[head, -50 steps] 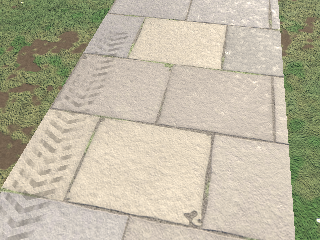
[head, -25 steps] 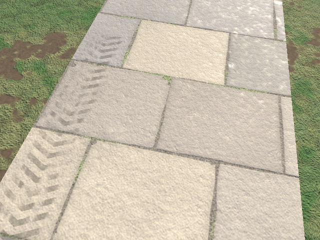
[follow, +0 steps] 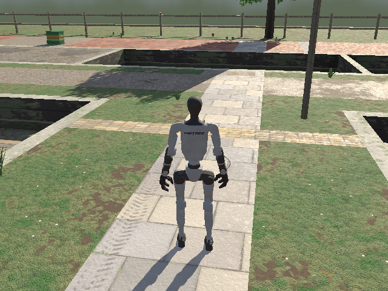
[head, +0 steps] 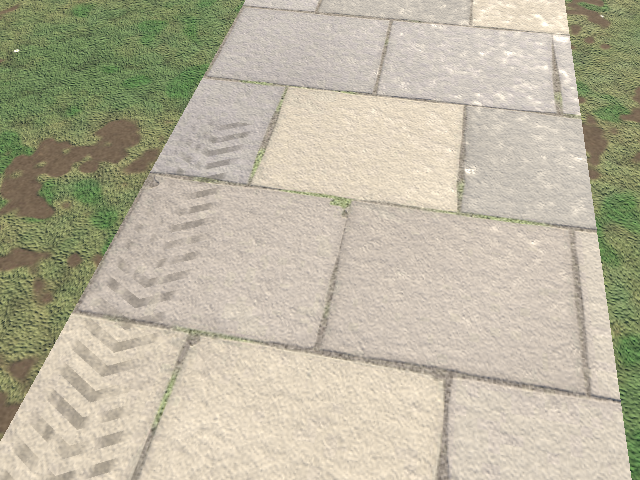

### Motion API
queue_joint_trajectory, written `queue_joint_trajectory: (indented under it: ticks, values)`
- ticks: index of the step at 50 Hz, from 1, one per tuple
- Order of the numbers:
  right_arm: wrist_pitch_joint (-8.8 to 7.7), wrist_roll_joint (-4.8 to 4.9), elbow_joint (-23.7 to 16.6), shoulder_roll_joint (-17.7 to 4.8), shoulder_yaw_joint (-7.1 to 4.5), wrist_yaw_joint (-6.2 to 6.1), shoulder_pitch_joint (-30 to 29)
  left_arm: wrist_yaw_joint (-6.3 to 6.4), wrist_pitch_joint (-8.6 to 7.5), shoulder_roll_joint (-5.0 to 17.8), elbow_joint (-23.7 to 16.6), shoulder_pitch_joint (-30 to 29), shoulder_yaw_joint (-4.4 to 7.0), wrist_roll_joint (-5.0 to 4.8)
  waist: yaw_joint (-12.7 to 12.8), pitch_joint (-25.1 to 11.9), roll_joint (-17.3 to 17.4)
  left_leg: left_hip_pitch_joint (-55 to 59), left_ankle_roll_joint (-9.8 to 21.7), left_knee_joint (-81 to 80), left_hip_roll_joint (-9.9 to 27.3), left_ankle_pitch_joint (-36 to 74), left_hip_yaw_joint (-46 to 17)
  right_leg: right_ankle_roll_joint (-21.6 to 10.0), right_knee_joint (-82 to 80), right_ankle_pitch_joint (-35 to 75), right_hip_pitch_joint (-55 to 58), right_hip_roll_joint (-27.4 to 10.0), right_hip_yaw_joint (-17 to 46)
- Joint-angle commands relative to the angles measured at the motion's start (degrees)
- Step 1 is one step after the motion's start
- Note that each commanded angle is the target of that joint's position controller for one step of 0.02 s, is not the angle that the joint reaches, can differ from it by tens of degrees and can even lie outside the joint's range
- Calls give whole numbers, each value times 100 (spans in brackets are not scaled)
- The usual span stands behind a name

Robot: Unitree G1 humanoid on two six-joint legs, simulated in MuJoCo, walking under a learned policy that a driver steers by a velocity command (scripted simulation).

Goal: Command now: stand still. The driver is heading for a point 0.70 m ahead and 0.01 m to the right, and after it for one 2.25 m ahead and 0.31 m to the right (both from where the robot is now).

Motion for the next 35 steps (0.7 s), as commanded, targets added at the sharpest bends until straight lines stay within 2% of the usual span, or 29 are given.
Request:
queue_joint_trajectory:
  ticks: [1, 13, 14, 16, 17, 19, 21, 23, 24, 25, 26, 27, 28, 29, 30, 31, 32, 33, 34, 35]
  values:
    - [-26, 17, -155, -486, -83, -20, 7, 18, -21, 621, -108, 230, 92, -8, 8, -283, -65, 527, 198, -242, 255, 996, -248, -203, -484, 1086, -174, -183, 155]
    - [51, 33, 64, -508, -93, -79, 38, 30, 59, 502, 3, 217, 63, -4, -11, -104, -54, 578, 156, -224, 281, 1034, -278, -176, -530, 1084, -106, -89, 56]
    - [58, 36, 144, -457, -86, -79, 145, 31, 70, 454, 84, 350, 58, -12, -1, -223, -58, 618, 169, -227, 210, 385, -205, -200, -558, 471, -49, -29, -11]
    - [74, 114, 178, -589, -152, -91, 193, 48, 86, 571, 77, 356, 110, -81, -28, 103, -98, 260, 300, -163, 98, -1869, -169, -410, -474, -1434, -420, 56, -26]
    - [42, 132, 148, -618, -166, -96, 182, 60, 58, 583, 12, 308, 116, -103, -35, 387, -58, -22, 385, -248, 179, -2590, -316, -512, -477, -2066, -671, 6, 66]
    - [-113, 186, 117, -597, -172, -73, 273, 50, -96, 502, -71, 315, 97, -150, -60, 712, 62, -180, 568, -379, 430, -2998, -726, -636, -338, -2277, -1027, -98, 214]
    - [-274, 210, 185, -672, -215, -17, 630, -8, -267, 397, -164, 206, 82, -153, -187, 666, 247, 172, 813, -541, 791, -2965, -1321, -647, 148, -1831, -1394, -70, 132]
    - [-366, 211, 269, -876, -277, 38, 1046, -95, -387, 217, -318, 20, 51, -149, -259, 450, 757, 646, 1256, -1151, 1506, -3115, -2562, -618, 992, -1081, -1712, 138, -204]
    - [-389, 179, 259, -924, -284, 47, 1122, -125, -416, 223, -382, -70, 57, -156, -246, 387, 843, 612, 1417, -1392, 1761, -3082, -3045, -678, 1236, -956, -1662, 174, -217]
    - [-410, 166, 190, -982, -288, 47, 963, -156, -440, 187, -386, 12, 46, -170, -124, 397, 912, 438, 1471, -1397, 1898, -2913, -3201, -762, 1238, -973, -1522, 141, -173]
    - [-421, 188, 72, -961, -279, 53, 672, -180, -465, 179, -315, 224, 43, -170, 55, 394, 858, 182, 1355, -1275, 1823, -2544, -2945, -847, 913, -945, -1147, 104, -150]
    - [-408, 226, -82, -922, -268, 68, 254, -187, -488, 201, -159, 615, 62, -176, 329, 372, 751, -322, 1092, -1042, 1545, -2053, -2343, -938, 242, -749, -351, 107, -154]
    - [-394, 245, -295, -831, -243, 83, -293, -166, -489, 366, 89, 1241, 131, -178, 667, 321, 386, -1191, 722, -403, 1060, -1389, -1511, -1020, -417, -509, 785, -49, 176]
    - [-470, 247, -562, -439, -144, 105, -743, -136, -492, 992, 370, 2127, 321, -210, 923, 225, -968, -2296, 179, 1459, 182, -555, -147, -1350, -1195, -496, 1840, -914, 1722]
    - [-599, 213, -701, -423, -138, 101, -750, -198, -519, 1381, 399, 2530, 408, -144, 968, 122, -1890, -3494, 22, 2974, -198, -1435, 52, -1805, -1650, 513, 2753, -1935, 3488]
    - [-654, 208, -629, -609, -193, 134, -704, -205, -547, 911, 304, 2292, 255, -31, 737, 209, -1038, -4065, 125, 3896, 66, -1802, -398, -1760, -1384, 1151, 2904, -2004, 3346]
    - [-676, 260, -558, -530, -176, 194, -511, -220, -561, 716, 199, 2048, 188, -5, 534, 200, -711, -4311, 244, 4327, 223, -1436, -523, -1589, -1272, 1684, 2967, -1859, 2815]
    - [-679, 268, -530, -468, -169, 222, -473, -249, -546, 710, 114, 1825, 156, -31, 405, 212, -502, -4420, 299, 4365, 394, -1050, -461, -1447, -1328, 2035, 2892, -1728, 2327]
    - [-673, 240, -549, -476, -191, 235, -546, -259, -498, 605, 65, 1662, 94, -60, 317, 302, -366, -4364, 321, 4124, 552, -723, -429, -1296, -1447, 2394, 2683, -1625, 1885]
    - [-649, 222, -591, -427, -198, 257, -613, -252, -440, 453, 43, 1614, 29, -39, 263, 325, -427, -4094, 295, 3879, 635, -499, -330, -1171, -1597, 2542, 2396, -1457, 1524]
